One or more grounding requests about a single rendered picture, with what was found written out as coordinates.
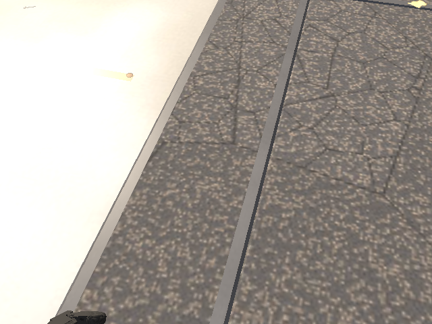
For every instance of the left robot hand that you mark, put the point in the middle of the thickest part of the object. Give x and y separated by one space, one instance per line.
82 317

